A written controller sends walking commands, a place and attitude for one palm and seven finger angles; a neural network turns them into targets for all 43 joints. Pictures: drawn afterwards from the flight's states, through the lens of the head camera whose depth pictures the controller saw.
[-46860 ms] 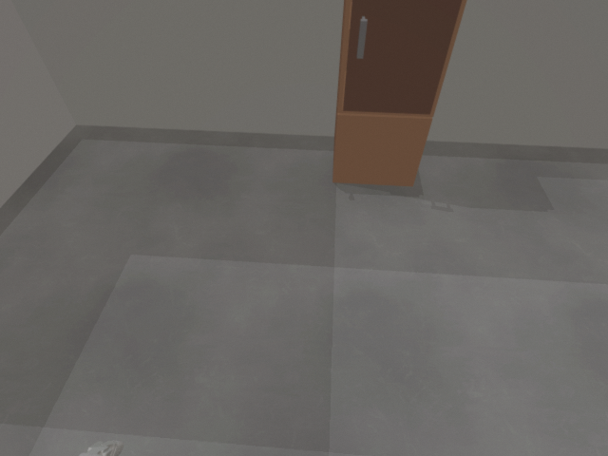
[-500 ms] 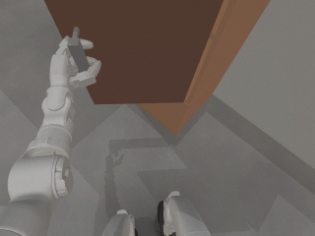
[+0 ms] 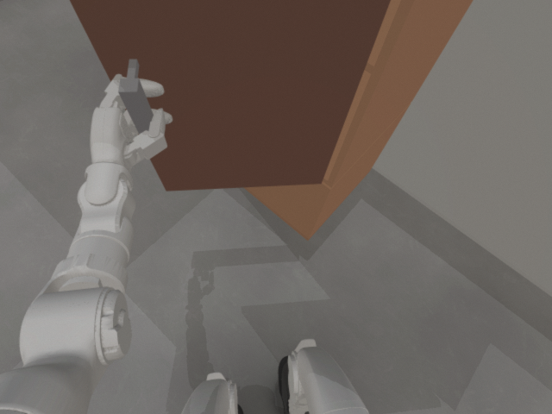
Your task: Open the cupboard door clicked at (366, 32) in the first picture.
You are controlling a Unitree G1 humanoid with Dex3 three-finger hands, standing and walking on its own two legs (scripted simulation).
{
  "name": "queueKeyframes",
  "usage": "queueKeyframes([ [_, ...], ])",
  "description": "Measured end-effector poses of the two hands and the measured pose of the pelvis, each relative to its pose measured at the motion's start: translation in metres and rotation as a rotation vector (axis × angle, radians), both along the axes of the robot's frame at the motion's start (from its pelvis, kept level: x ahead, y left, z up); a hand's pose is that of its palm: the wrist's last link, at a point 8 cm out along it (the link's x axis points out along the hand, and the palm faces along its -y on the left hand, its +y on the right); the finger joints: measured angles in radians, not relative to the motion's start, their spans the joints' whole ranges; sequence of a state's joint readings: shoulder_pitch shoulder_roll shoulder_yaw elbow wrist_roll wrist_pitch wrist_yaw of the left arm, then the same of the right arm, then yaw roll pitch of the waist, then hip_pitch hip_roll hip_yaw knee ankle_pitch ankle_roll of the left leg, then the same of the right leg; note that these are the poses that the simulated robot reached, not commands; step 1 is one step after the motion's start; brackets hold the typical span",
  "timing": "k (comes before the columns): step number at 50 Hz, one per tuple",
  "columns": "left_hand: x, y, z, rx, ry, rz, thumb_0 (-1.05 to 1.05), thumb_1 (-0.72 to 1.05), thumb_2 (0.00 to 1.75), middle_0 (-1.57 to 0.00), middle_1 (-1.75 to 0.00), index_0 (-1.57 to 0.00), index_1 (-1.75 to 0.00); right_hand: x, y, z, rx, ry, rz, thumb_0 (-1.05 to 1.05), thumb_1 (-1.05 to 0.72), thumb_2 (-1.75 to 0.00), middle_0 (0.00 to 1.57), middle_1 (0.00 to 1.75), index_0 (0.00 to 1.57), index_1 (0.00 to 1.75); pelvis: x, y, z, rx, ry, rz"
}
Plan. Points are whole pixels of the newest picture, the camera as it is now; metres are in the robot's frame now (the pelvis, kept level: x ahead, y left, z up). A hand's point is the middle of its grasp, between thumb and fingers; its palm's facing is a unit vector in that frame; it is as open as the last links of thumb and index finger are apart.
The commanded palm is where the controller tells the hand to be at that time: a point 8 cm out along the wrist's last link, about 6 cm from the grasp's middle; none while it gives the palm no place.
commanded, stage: pull the door open along its arc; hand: left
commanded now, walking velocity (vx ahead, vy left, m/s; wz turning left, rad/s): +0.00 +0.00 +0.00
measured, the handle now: (144, 107) +0.55 +0.14 +0.05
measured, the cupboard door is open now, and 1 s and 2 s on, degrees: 46 91 89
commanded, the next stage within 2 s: open thumb and fingers to let go in 0.94 s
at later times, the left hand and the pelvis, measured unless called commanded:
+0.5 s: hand (208, 233) +0.35 +0.06 +0.05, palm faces +0.23 -0.97 +0.04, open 6.3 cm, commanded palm +0.28 +0.13 +0.05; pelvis +0.02 -0.01 +0.02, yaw +0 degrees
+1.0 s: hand (261, 279) +0.28 +0.00 +0.06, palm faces +0.24 -0.97 -0.07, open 6.5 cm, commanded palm +0.23 +0.04 +0.05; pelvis +0.02 -0.06 +0.02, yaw +4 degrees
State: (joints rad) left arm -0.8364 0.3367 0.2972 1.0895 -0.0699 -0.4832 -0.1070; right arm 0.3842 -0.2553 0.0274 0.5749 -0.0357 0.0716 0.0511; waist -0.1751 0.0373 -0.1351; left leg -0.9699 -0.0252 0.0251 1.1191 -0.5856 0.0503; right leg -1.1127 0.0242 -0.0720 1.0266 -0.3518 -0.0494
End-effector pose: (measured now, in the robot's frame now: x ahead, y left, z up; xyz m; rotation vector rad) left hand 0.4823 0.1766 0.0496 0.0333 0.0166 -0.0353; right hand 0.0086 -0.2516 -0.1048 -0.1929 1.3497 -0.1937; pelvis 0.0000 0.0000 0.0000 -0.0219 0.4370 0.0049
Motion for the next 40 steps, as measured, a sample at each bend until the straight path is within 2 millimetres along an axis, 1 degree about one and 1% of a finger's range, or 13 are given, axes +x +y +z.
queueKeyframes([
  [5,-0.019,-0.002,0.000,-0.002,-0.002,-0.006,0.00,0.72,0.75,-0.37,-1.35,-0.33,-1.35,0.012,0.001,0.005,0.021,-0.037,-0.012,0.00,-0.91,-0.90,0.20,0.30,0.20,0.30,0.007,0.000,0.007,0.006,-0.014,-0.015],
  [7,-0.031,-0.003,0.000,-0.004,-0.004,-0.012,0.00,0.71,0.74,-0.37,-1.35,-0.33,-1.35,0.021,0.001,0.007,0.030,-0.062,-0.013,0.00,-0.91,-0.90,0.20,0.30,0.20,0.30,0.010,-0.001,0.010,0.009,-0.021,-0.021],
  [10,-0.055,-0.007,0.000,-0.007,-0.006,-0.029,0.00,0.70,0.72,-0.36,-1.34,-0.33,-1.35,0.040,0.001,0.012,0.042,-0.115,-0.005,0.01,-0.91,-0.90,0.20,0.30,0.20,0.30,0.015,-0.001,0.015,0.013,-0.032,-0.026],
  [14,-0.093,-0.020,0.001,-0.028,-0.005,-0.030,0.00,0.69,0.71,-0.32,-1.32,-0.33,-1.34,0.076,0.002,0.019,0.052,-0.207,0.028,0.01,-0.91,-0.90,0.20,0.30,0.20,0.30,0.020,-0.002,0.020,0.015,-0.055,-0.028],
  [19,-0.139,-0.047,0.000,-0.086,0.000,0.111,0.01,0.68,0.71,-0.32,-1.30,-0.34,-1.30,0.131,0.008,0.025,0.068,-0.342,0.105,0.01,-0.91,-0.90,0.20,0.30,0.20,0.30,0.023,-0.004,0.022,0.020,-0.081,-0.026],
  [23,-0.162,-0.066,0.002,-0.085,0.003,0.215,0.02,0.67,0.71,-0.32,-1.29,-0.35,-1.29,0.174,0.018,0.030,0.083,-0.438,0.168,0.01,-0.91,-0.90,0.20,0.30,0.20,0.30,0.024,-0.010,0.020,0.024,-0.101,-0.013],
  [27,-0.175,-0.080,0.004,-0.056,0.010,0.322,0.02,0.67,0.74,-0.33,-1.26,-0.34,-1.29,0.204,0.030,0.033,0.108,-0.507,0.218,0.01,-0.91,-0.90,0.19,0.30,0.20,0.30,0.024,-0.016,0.019,0.029,-0.114,0.002],
  [30,-0.181,-0.087,0.006,-0.006,0.011,0.355,0.02,0.67,0.75,-0.33,-1.25,-0.33,-1.30,0.216,0.037,0.034,0.131,-0.535,0.241,0.01,-0.91,-0.90,0.19,0.30,0.20,0.30,0.024,-0.023,0.019,0.034,-0.120,0.012],
  [33,-0.187,-0.092,0.008,0.009,0.028,0.363,0.02,0.66,0.74,-0.32,-1.25,-0.33,-1.31,0.218,0.040,0.034,0.155,-0.545,0.246,0.01,-0.91,-0.90,0.20,0.30,0.20,0.30,0.025,-0.030,0.020,0.037,-0.130,0.022],
  [36,-0.196,-0.099,0.010,0.009,0.048,0.353,0.02,0.66,0.73,-0.31,-1.24,-0.33,-1.32,0.214,0.038,0.034,0.170,-0.543,0.243,0.01,-0.91,-0.90,0.20,0.30,0.20,0.30,0.026,-0.036,0.022,0.040,-0.140,0.029],
  [40,-0.210,-0.110,0.011,0.019,0.061,0.321,0.02,0.65,0.71,-0.30,-1.25,-0.34,-1.32,0.204,0.026,0.031,0.175,-0.534,0.233,0.01,-0.91,-0.90,0.20,0.30,0.20,0.30,0.026,-0.043,0.022,0.045,-0.148,0.035],
])
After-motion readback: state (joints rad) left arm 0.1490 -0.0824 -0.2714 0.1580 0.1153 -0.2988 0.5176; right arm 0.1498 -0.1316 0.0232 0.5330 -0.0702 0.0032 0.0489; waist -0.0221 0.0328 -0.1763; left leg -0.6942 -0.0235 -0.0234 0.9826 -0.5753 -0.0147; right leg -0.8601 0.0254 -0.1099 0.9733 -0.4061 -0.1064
